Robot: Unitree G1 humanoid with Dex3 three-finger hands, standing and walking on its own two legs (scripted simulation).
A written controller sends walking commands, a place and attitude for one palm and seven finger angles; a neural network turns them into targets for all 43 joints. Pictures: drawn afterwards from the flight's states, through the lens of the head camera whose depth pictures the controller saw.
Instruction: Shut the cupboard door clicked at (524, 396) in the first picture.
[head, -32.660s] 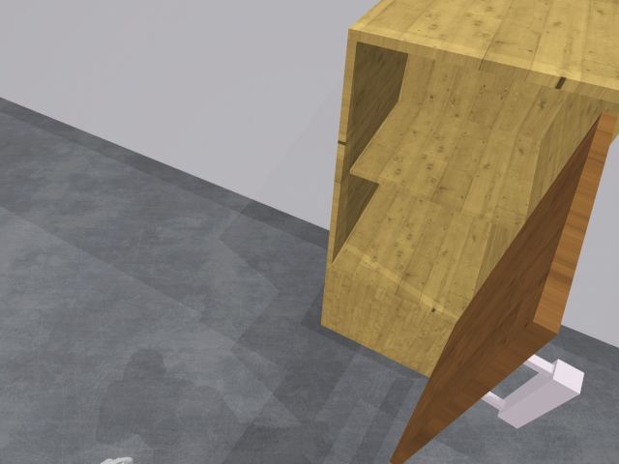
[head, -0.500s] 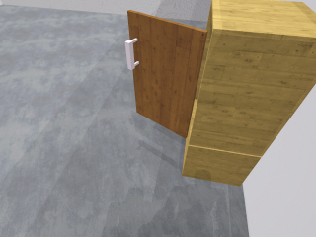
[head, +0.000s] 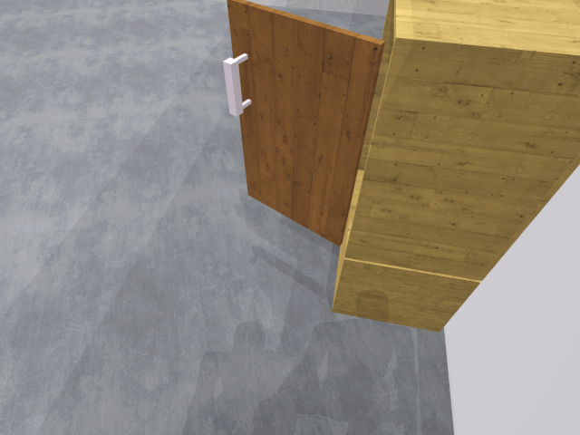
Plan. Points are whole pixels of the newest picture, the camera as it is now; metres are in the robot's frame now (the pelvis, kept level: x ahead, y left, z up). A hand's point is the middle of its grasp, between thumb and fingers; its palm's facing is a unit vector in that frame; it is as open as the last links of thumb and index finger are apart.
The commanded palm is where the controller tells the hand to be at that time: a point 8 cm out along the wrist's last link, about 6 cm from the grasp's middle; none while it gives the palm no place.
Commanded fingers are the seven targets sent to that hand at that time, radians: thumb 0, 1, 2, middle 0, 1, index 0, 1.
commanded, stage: look to check the result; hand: left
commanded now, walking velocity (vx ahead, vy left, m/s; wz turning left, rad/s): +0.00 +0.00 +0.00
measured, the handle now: (239, 84) +0.84 +0.17 +0.05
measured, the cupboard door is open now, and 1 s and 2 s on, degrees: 65 65 65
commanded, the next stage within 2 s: walk to a spot facing it in 0.26 s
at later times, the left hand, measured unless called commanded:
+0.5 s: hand out of the picture -0.01 +0.17 -0.18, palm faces +0.07 -0.98 -0.19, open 7.4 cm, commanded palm none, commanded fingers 0.00 0.90 0.90 -0.20 -0.30 -0.20 -0.30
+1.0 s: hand out of the picture +0.00 +0.22 -0.15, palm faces +0.30 -0.89 -0.34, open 7.4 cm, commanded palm none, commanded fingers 0.00 0.90 0.90 -0.20 -0.30 -0.20 -0.30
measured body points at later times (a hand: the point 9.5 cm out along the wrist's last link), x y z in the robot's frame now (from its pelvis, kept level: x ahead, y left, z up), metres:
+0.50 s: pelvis +0.01 +0.00 +0.00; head +0.02 +0.00 +0.45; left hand -0.01 +0.22 -0.16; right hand +0.03 -0.23 -0.16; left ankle +0.06 +0.13 -0.74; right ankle -0.06 -0.12 -0.74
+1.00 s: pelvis -0.02 -0.02 -0.01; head +0.03 -0.03 +0.44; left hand -0.02 +0.26 -0.13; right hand +0.11 -0.26 -0.16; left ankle -0.02 +0.11 -0.67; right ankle -0.03 -0.14 -0.74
